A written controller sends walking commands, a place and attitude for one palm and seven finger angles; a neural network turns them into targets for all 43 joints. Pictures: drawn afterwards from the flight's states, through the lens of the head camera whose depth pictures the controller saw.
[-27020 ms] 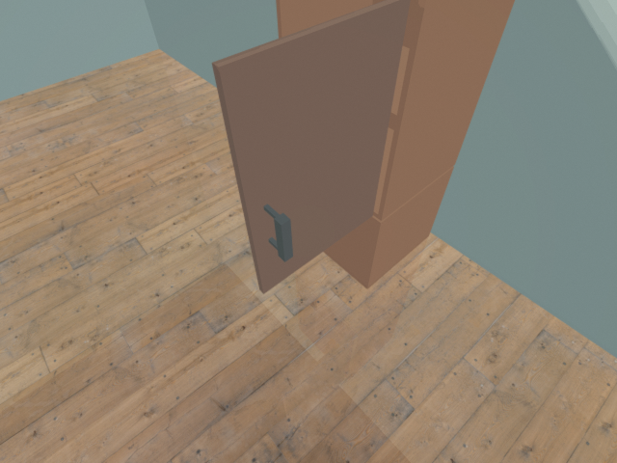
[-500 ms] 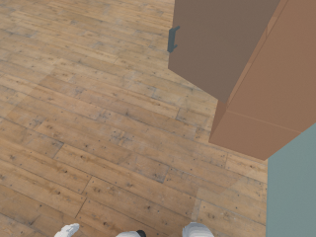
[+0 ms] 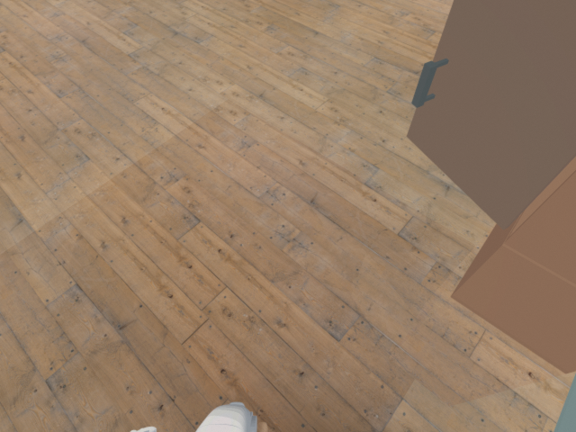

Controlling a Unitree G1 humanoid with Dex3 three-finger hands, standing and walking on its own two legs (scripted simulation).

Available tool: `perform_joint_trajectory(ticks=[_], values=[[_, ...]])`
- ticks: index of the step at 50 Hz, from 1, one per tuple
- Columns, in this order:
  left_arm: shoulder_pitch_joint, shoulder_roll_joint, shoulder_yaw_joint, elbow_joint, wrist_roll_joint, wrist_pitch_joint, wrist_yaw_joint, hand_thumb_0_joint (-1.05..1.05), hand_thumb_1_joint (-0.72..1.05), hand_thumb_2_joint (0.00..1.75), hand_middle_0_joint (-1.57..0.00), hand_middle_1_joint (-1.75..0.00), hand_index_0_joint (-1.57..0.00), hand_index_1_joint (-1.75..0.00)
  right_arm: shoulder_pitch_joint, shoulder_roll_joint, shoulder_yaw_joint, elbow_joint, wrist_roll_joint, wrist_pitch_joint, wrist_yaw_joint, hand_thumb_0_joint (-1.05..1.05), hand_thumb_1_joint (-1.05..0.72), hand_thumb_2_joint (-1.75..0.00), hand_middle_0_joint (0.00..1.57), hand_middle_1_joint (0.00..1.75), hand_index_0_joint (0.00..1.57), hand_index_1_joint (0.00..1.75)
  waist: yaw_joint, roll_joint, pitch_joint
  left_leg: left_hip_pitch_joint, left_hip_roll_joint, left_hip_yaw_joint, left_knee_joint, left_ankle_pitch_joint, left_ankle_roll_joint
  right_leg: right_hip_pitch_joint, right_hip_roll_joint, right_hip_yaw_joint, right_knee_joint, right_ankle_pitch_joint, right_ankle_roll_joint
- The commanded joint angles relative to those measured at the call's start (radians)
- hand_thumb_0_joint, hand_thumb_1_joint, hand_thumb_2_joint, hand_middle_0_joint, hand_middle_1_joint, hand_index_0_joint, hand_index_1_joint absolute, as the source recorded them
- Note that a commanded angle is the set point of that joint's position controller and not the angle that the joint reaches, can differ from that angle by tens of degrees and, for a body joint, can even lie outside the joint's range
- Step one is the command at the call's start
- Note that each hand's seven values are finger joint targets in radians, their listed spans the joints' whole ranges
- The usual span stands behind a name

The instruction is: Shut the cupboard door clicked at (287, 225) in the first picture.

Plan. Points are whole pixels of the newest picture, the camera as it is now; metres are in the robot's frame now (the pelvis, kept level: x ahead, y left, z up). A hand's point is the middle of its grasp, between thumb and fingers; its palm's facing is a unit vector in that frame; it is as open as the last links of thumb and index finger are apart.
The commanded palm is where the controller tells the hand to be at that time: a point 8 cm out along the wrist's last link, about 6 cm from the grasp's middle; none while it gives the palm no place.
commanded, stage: walk to a spot facing it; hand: left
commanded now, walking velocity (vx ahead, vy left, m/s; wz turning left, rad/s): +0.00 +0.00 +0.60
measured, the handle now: (430, 82) +0.93 -0.34 -0.11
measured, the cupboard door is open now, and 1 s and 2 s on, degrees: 69 69 69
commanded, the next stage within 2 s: turn to face it in 1.32 s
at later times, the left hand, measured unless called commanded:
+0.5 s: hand (149, 413) +0.15 +0.23 -0.15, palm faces +0.24 -0.93 -0.28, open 7.4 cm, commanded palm none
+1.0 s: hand out of the picture +0.06 +0.18 -0.20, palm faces +0.65 -0.74 -0.16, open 7.4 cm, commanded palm none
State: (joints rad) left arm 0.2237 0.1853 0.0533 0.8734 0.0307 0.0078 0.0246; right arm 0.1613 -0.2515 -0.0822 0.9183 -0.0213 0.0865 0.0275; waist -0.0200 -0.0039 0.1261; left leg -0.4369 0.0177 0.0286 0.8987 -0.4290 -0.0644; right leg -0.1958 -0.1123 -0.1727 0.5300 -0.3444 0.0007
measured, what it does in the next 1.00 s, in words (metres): walks ahead, turning left: left foot, then right foot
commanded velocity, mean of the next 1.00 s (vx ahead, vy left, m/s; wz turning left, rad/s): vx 0.30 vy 0.00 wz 0.59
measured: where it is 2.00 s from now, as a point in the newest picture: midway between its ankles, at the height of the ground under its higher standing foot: (208, 325)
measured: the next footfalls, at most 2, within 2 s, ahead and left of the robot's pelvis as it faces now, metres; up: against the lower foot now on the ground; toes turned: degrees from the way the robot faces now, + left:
left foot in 0.10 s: +0.03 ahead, +0.13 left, +0.00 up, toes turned +8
right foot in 0.48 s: +0.21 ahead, -0.11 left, +0.00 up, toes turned +11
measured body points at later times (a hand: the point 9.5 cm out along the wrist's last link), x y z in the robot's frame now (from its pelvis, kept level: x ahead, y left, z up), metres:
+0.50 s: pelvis +0.08 -0.01 -0.01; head +0.12 -0.02 +0.44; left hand +0.14 +0.28 -0.12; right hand +0.15 -0.25 -0.17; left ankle -0.01 +0.12 -0.73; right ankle +0.17 -0.11 -0.74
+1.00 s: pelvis +0.23 +0.09 -0.03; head +0.26 +0.14 +0.42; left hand +0.03 +0.23 -0.18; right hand +0.50 -0.02 -0.14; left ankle +0.26 +0.19 -0.74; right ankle +0.18 -0.11 -0.71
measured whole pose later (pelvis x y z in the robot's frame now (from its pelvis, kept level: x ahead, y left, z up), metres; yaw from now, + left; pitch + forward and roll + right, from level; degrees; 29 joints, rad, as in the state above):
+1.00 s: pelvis +0.23 +0.09 -0.03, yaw +37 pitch +1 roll -1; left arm 0.43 0.18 0.06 1.03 0.02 -0.03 -0.01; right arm 0.06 -0.23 -0.05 0.87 -0.04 -0.02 0.05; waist 0.03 -0.03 0.12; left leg -0.47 0.01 0.15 0.68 -0.21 0.09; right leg -0.08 -0.21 -0.35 0.78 -0.51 0.08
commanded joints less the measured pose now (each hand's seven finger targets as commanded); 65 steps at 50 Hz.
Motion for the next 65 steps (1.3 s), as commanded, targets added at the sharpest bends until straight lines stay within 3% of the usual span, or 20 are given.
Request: perform_joint_trajectory(ticks=[1, 4, 5, 6, 9, 18, 22, 23, 24, 25, 27, 29, 32, 43, 47, 48, 49, 50, 55, 65], values=[[0.1, 0.248, 0.072, -0.04, 0.003, -0.013, 0.011, 0.0, 0.9, 0.9, -0.2, -0.3, -0.2, -0.3, -0.069, -0.036, 0.007, -0.11, 0.01, -0.048, 0.003, 0.0, -0.9, -0.9, 0.2, 0.3, 0.2, 0.3, 0.061, -0.231, -0.168, 0.011, -0.023, 0.074, -0.231, 0.012, 0.021, 0.216, -0.233, 0.116, -0.011, 0.806, -0.11], [0.075, 0.227, 0.067, -0.05, -0.015, -0.013, 0.0, 0.0, 0.9, 0.9, -0.2, -0.3, -0.2, -0.3, 0.085, -0.111, -0.009, -0.071, 0.0, -0.065, 0.0, 0.0, -0.9, -0.9, 0.2, 0.3, 0.2, 0.3, -0.027, -0.063, -0.256, 0.384, 0.023, 0.009, -0.482, 0.325, 0.069, 0.004, -0.181, 0.016, 0.231, 0.544, -0.011], [0.067, 0.153, 0.052, -0.087, -0.021, -0.011, -0.011, 0.0, 0.9, 0.9, -0.2, -0.3, -0.2, -0.3, 0.168, -0.233, -0.039, -0.058, -0.012, -0.075, -0.008, 0.0, -0.9, -0.9, 0.2, 0.3, 0.2, 0.3, -0.073, 0.262, -0.311, 0.587, 0.301, -0.363, -0.5, 0.576, 0.204, -0.315, -0.029, -0.026, 0.459, -0.111, 0.062], [-0.033, 0.137, 0.033, -0.137, -0.009, -0.005, -0.01, 0.0, 0.9, 0.9, -0.2, -0.3, -0.2, -0.3, 0.249, -0.276, -0.048, -0.028, -0.008, -0.069, -0.018, 0.0, -0.9, -0.9, 0.2, 0.3, 0.2, 0.3, -0.116, 0.296, -0.295, 0.616, 0.412, -0.497, -0.512, 0.682, 0.314, -0.474, 0.016, 0.068, 0.593, -0.364, 0.06], [-0.127, 0.161, 0.046, -0.126, -0.004, -0.003, -0.023, 0.0, 0.9, 0.9, -0.2, -0.3, -0.2, -0.3, 0.156, -0.183, -0.017, -0.052, -0.012, -0.081, -0.04, 0.0, -0.9, -0.9, 0.2, 0.3, 0.2, 0.3, -0.079, 0.227, -0.141, 0.402, 0.291, -0.408, -0.586, 0.234, 0.266, -0.482, -0.025, 0.163, 0.623, -0.168, 0.05], [-0.114, 0.133, 0.039, -0.105, -0.006, -0.011, -0.058, 0.0, 0.9, 0.9, -0.2, -0.3, -0.2, -0.3, 0.099, -0.176, -0.014, -0.052, -0.011, -0.106, -0.032, 0.0, -0.9, -0.9, 0.2, 0.3, 0.2, 0.3, -0.017, 0.163, -0.069, 0.25, 0.164, -0.306, -0.65, 0.083, 0.234, -0.325, 0.033, 0.111, 0.253, 0.013, 0.074], [0.025, 0.15, 0.05, -0.066, -0.005, -0.028, -0.059, 0.0, 0.9, 0.9, -0.2, -0.3, -0.2, -0.3, 0.047, -0.169, -0.017, -0.055, -0.006, -0.102, -0.03, 0.0, -0.9, -0.9, 0.2, 0.3, 0.2, 0.3, 0.063, 0.116, -0.11, 0.047, 0.118, -0.304, -0.514, 0.026, 0.198, 0.046, 0.097, 0.074, 0.027, 0.097, 0.073], [0.143, 0.199, 0.067, -0.031, -0.002, -0.039, -0.052, 0.0, 0.9, 0.9, -0.2, -0.3, -0.2, -0.3, 0.028, -0.134, -0.013, -0.063, 0.002, -0.106, -0.027, 0.0, -0.9, -0.9, 0.2, 0.3, 0.2, 0.3, 0.123, -0.001, -0.142, -0.111, 0.04, -0.244, -0.366, -0.062, 0.156, 0.264, 0.034, 0.148, -0.081, 0.039, 0.063], [0.256, 0.32, 0.091, -0.012, 0.014, -0.053, -0.035, 0.0, 0.9, 0.9, -0.2, -0.3, -0.2, -0.3, 0.043, -0.052, 0.003, -0.082, 0.014, -0.113, -0.022, 0.0, -0.9, -0.9, 0.2, 0.3, 0.2, 0.3, 0.176, -0.317, -0.225, -0.28, -0.088, -0.078, -0.016, -0.176, 0.091, 0.423, -0.262, 0.479, -0.253, -0.261, -0.013], [0.247, 0.34, 0.088, -0.019, 0.001, -0.041, -0.025, 0.0, 0.9, 0.9, -0.2, -0.3, -0.2, -0.3, 0.015, -0.068, -0.003, -0.105, 0.005, -0.108, -0.018, 0.0, -0.9, -0.9, 0.2, 0.3, 0.2, 0.3, 0.163, -0.365, -0.187, -0.315, -0.061, -0.087, 0.239, -0.218, 0.084, 0.279, -0.401, 0.708, -0.403, -0.462, -0.075], [0.083, 0.259, 0.069, -0.055, -0.001, -0.049, -0.018, 0.0, 0.9, 0.9, -0.2, -0.3, -0.2, -0.3, 0.062, -0.07, -0.011, -0.074, -0.012, -0.101, -0.008, 0.0, -0.9, -0.9, 0.2, 0.3, 0.2, 0.3, 0.063, -0.271, -0.089, -0.311, 0.026, -0.118, 0.389, -0.03, 0.08, 0.079, -0.368, 0.627, -0.421, -0.507, -0.083], [0.008, 0.171, 0.048, -0.054, -0.003, -0.057, -0.016, 0.0, 0.9, 0.9, -0.2, -0.3, -0.2, -0.3, 0.085, -0.052, -0.013, -0.028, -0.015, -0.086, 0.007, 0.0, -0.9, -0.9, 0.2, 0.3, 0.2, 0.3, 0.007, -0.206, -0.063, -0.233, 0.077, -0.087, 0.395, 0.108, 0.059, -0.015, -0.29, 0.332, -0.386, -0.252, -0.048], [0.061, 0.135, 0.038, -0.025, -0.006, -0.08, -0.017, 0.0, 0.9, 0.9, -0.2, -0.3, -0.2, -0.3, 0.07, -0.009, -0.001, -0.018, -0.007, -0.077, 0.019, 0.0, -0.9, -0.9, 0.2, 0.3, 0.2, 0.3, 0.008, -0.143, -0.071, -0.236, 0.069, -0.032, 0.307, 0.194, 0.033, 0.061, -0.222, 0.101, -0.341, 0.164, -0.048], [0.206, 0.162, 0.041, 0.071, 0.001, -0.089, -0.011, 0.0, 0.9, 0.9, -0.2, -0.3, -0.2, -0.3, -0.156, 0.014, 0.029, -0.104, -0.009, -0.093, 0.043, 0.0, -0.9, -0.9, 0.2, 0.3, 0.2, 0.3, 0.059, -0.128, -0.057, -0.224, 0.068, 0.087, -0.154, 0.17, 0.082, 0.303, -0.287, -0.08, -0.237, 0.598, -0.07], [0.161, 0.224, 0.055, 0.059, -0.009, -0.083, -0.02, 0.0, 0.9, 0.9, -0.2, -0.3, -0.2, -0.3, 0.097, -0.064, 0.007, -0.055, -0.017, -0.11, 0.024, 0.0, -0.9, -0.9, 0.2, 0.3, 0.2, 0.3, -0.078, -0.079, -0.219, 0.266, -0.055, 0.16, -0.322, 0.18, 0.143, 0.156, -0.258, -0.173, 0.176, 0.79, -0.03], [0.152, 0.199, 0.055, 0.036, -0.014, -0.08, -0.032, 0.0, 0.9, 0.9, -0.2, -0.3, -0.2, -0.3, 0.239, -0.167, -0.019, -0.027, -0.021, -0.114, 0.011, 0.0, -0.9, -0.9, 0.2, 0.3, 0.2, 0.3, -0.151, 0.078, -0.33, 0.54, 0.067, -0.034, -0.374, 0.183, 0.195, -0.064, -0.191, -0.165, 0.44, 0.479, 0.01], [0.116, 0.139, 0.038, -0.02, -0.022, -0.073, -0.048, 0.0, 0.9, 0.9, -0.2, -0.3, -0.2, -0.3, 0.332, -0.3, -0.049, -0.015, -0.02, -0.123, -0.003, 0.0, -0.9, -0.9, 0.2, 0.3, 0.2, 0.3, -0.169, 0.335, -0.377, 0.725, 0.36, -0.519, -0.478, 0.337, 0.308, -0.433, -0.013, -0.082, 0.763, -0.229, 0.07], [0.006, 0.17, 0.035, -0.065, -0.021, -0.065, -0.039, 0.0, 0.9, 0.9, -0.2, -0.3, -0.2, -0.3, 0.352, -0.307, -0.049, 0.005, 0.001, -0.115, -0.021, 0.0, -0.9, -0.9, 0.2, 0.3, 0.2, 0.3, -0.178, 0.183, -0.38, 0.745, 0.411, -0.594, -0.542, 0.476, 0.346, -0.533, -0.005, 0.09, 0.862, -0.225, 0.05], [0.111, 0.091, 0.04, 0.029, 0.005, -0.034, -0.039, 0.0, 0.9, 0.9, -0.2, -0.3, -0.2, -0.3, 0.081, -0.114, 0.017, -0.049, -0.001, -0.152, -0.042, 0.0, -0.9, -0.9, 0.2, 0.3, 0.2, 0.3, 0.009, 0.089, -0.145, 0.264, 0.225, -0.215, -0.624, 0.42, 0.202, -0.384, -0.067, 0.166, 0.727, 0.054, 0.055], [-0.053, 0.076, 0.027, -0.012, -0.002, -0.012, -0.042, 0.0, 0.9, 0.9, -0.2, -0.3, -0.2, -0.3, 0.222, -0.04, 0.027, 0.06, 0.011, -0.161, -0.048, 0.0, -0.9, -0.9, 0.2, 0.3, 0.2, 0.3, 0.011, 0.059, -0.041, 0.353, 0.175, -0.18, -0.738, 0.471, 0.177, -0.492, -0.021, 0.169, 0.454, 0.294, 0.066]])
